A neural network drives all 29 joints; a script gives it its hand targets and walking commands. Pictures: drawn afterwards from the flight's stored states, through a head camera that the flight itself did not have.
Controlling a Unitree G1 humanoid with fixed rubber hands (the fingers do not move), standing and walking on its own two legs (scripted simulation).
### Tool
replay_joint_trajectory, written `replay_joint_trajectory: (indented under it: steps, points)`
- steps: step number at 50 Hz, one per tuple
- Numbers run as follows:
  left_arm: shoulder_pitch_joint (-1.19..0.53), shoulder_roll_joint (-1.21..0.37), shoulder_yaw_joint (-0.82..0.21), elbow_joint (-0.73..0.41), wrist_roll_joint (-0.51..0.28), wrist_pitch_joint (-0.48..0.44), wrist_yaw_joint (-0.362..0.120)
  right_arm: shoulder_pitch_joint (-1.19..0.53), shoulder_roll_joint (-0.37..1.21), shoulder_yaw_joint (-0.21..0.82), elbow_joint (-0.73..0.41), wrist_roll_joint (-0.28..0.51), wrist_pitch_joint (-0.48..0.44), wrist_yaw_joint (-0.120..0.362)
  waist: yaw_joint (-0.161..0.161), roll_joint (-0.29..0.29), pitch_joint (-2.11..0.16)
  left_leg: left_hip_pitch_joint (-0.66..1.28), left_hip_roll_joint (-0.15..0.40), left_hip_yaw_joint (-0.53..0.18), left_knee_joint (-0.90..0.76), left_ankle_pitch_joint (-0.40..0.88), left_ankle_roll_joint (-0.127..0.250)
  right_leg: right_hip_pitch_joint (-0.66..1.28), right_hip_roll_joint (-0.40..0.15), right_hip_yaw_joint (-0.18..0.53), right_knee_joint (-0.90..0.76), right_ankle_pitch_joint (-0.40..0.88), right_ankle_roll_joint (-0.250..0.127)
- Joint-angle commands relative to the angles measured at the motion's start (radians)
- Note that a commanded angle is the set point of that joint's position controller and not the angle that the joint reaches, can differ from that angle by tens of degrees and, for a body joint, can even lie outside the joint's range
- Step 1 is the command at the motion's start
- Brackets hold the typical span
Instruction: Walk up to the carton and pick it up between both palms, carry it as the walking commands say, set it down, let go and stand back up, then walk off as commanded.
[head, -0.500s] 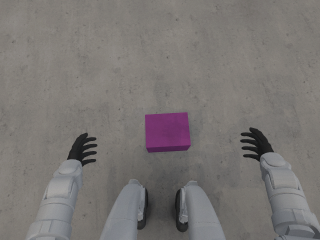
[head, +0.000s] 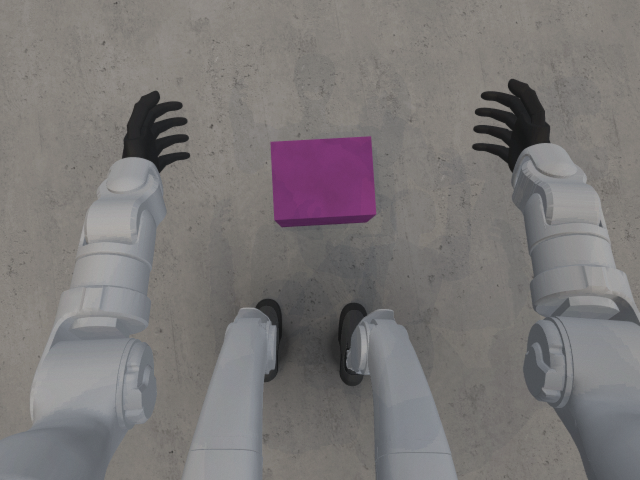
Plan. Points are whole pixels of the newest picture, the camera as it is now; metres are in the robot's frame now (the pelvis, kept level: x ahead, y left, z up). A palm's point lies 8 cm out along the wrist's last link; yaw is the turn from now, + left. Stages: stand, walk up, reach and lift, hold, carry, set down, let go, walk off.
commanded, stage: reach and lift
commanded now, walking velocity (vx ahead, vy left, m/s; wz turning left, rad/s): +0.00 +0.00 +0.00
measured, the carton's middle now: (322, 185) +0.52 +0.00 -0.57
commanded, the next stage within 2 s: none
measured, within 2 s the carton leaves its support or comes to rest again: neither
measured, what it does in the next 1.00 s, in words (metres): lowers itself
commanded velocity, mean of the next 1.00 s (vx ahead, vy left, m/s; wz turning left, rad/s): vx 0.00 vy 0.00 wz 0.00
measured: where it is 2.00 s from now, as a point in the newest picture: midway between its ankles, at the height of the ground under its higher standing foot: (308, 356)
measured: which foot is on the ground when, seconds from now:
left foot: down 0.00-1.00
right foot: down 0.00-1.00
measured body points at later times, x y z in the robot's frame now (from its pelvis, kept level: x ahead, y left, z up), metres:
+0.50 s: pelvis -0.01 +0.01 -0.02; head +0.37 +0.01 +0.20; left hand +0.52 +0.19 -0.19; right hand +0.53 -0.21 -0.19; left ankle +0.09 +0.14 -0.62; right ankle +0.09 -0.08 -0.62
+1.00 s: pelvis -0.06 +0.03 -0.19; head +0.32 +0.01 +0.04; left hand +0.52 +0.18 -0.34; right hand +0.53 -0.21 -0.33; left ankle +0.09 +0.14 -0.62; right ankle +0.08 -0.08 -0.62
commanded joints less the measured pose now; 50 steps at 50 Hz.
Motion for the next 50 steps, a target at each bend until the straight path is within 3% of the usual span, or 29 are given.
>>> replay_joint_trajectory:
  steps: [1,6,9,12,16,18,19,20,21,23,25,29,33,36,40,43,47,50]
  points:
    - [-0.375,0.185,0.072,-0.098,0.001,-0.089,-0.011,-0.427,-0.19,-0.019,-0.153,0.008,-0.072,-0.024,0.041,-0.047,-1.268,0.234,-0.094,0.072,-0.08,0.148,0.004,0.902,0.026,0.138,-0.102,0.443,0.073]
    - [-0.516,0.201,0.113,-0.065,-0.002,-0.129,-0.017,-0.6,-0.193,-0.02,-0.164,-0.003,-0.1,-0.03,0.066,-0.068,-1.397,0.138,-0.103,0.08,-0.06,0.168,0.014,0.954,0.028,0.154,-0.077,0.52,0.071]
    - [-0.578,0.211,0.122,-0.069,-0.01,-0.134,-0.01,-0.658,-0.219,-0.038,-0.156,-0.018,-0.1,-0.027,0.057,-0.07,-1.519,0.183,-0.104,0.076,-0.049,0.2,0.02,0.946,0.036,0.139,-0.065,0.539,0.07]
    - [-0.588,0.209,0.11,-0.155,-0.036,-0.119,0.004,-0.635,-0.25,-0.061,-0.186,-0.023,-0.086,-0.024,0.03,-0.068,-1.756,0.345,-0.109,0.065,-0.032,0.317,0.022,0.997,0.05,0.11,-0.037,0.631,0.06]
    - [-0.615,0.202,0.074,-0.265,-0.066,-0.072,0.037,-0.609,-0.3,-0.101,-0.235,-0.009,-0.054,-0.024,-0.025,-0.015,-1.99,0.601,-0.116,0.044,0.024,0.449,0.014,0.995,0.065,0.067,0.011,0.674,0.047]
    - [-0.649,0.211,0.057,-0.331,-0.086,-0.054,0.053,-0.622,-0.3,-0.105,-0.293,0.024,-0.045,-0.024,-0.023,0.016,-2.091,0.753,-0.112,0.037,0.065,0.534,0.008,0.991,0.067,0.07,0.023,0.683,0.04]
    - [-0.631,0.185,0.049,-0.387,-0.108,-0.049,0.06,-0.603,-0.292,-0.089,-0.344,0.051,-0.042,-0.015,0.001,0.032,-2.109,0.826,-0.115,0.027,0.082,0.653,0.01,0.988,0.07,0.083,0.036,0.762,0.03]
    - [-0.613,0.184,0.045,-0.476,-0.109,-0.058,0.065,-0.569,-0.305,-0.083,-0.421,0.07,-0.051,-0.012,0.005,0.031,-2.153,0.859,-0.115,0.013,0.111,0.751,0.012,0.993,0.071,0.098,0.061,0.86,0.019]
    - [-0.629,0.185,0.04,-0.523,-0.097,-0.062,0.068,-0.588,-0.311,-0.088,-0.475,0.077,-0.061,-0.012,0.006,0.033,-2.172,0.855,-0.11,0.004,0.131,0.768,0.015,0.959,0.069,0.104,0.08,0.868,0.013]
    - [-0.687,0.206,0.06,-0.512,-0.065,-0.057,0.072,-0.695,-0.35,-0.118,-0.504,0.056,-0.068,-0.014,0.01,0.04,-2.086,0.752,-0.114,0.011,0.15,0.668,0.009,0.858,0.071,0.086,0.105,0.761,0.018]
    - [-0.716,0.222,0.101,-0.426,-0.041,-0.049,0.077,-0.751,-0.376,-0.136,-0.439,0.022,-0.07,-0.014,0.024,0.028,-1.933,0.606,-0.12,0.026,0.157,0.512,0.001,0.775,0.07,0.07,0.121,0.631,0.032]
    - [-0.735,0.156,0.101,-0.189,-0.043,-0.059,0.079,-0.781,-0.362,-0.102,-0.182,-0.012,-0.085,-0.003,0.037,-0.007,-1.631,0.335,-0.113,0.042,0.203,0.195,-0.006,0.59,0.057,0.051,0.187,0.347,0.04]
    - [-0.85,0.133,0.034,-0.024,-0.081,-0.058,0.075,-0.873,-0.299,0.02,-0.001,0.029,-0.073,0.014,0.032,-0.084,-1.507,0.193,-0.099,0.045,0.305,-0.009,0.008,0.441,0.049,0.042,0.271,0.099,0.047]
    - [-0.911,0.16,0.011,-0.028,-0.108,-0.042,0.082,-0.926,-0.313,0.044,0.016,0.067,-0.059,0.0,0.029,-0.086,-1.598,0.194,-0.096,0.054,0.376,-0.034,0.01,0.42,0.051,0.035,0.328,0.059,0.045]
    - [-0.922,0.21,-0.004,-0.107,-0.117,-0.028,0.119,-0.927,-0.406,-0.015,-0.03,0.076,-0.057,-0.045,0.014,-0.003,-1.774,0.287,-0.098,0.062,0.468,0.047,-0.005,0.356,0.064,0.002,0.414,0.118,0.035]
    - [-0.931,0.246,-0.001,-0.156,-0.115,-0.02,0.145,-0.949,-0.451,-0.033,-0.092,0.082,-0.053,-0.066,0.014,0.025,-1.816,0.304,-0.093,0.06,0.523,0.078,-0.008,0.305,0.062,-0.005,0.469,0.135,0.031]
    - [-0.966,0.261,-0.012,-0.239,-0.136,-0.017,0.165,-0.994,-0.449,0.006,-0.173,0.119,-0.048,-0.084,0.02,-0.004,-1.857,0.244,-0.084,0.062,0.589,0.092,-0.001,0.316,0.047,0.005,0.546,0.166,0.033]
    - [-0.993,0.246,-0.034,-0.236,-0.163,-0.02,0.167,-1.02,-0.421,0.05,-0.158,0.151,-0.045,-0.094,0.018,-0.034,-1.792,0.141,-0.075,0.063,0.632,0.052,0.007,0.298,0.03,0.019,0.597,0.148,0.036]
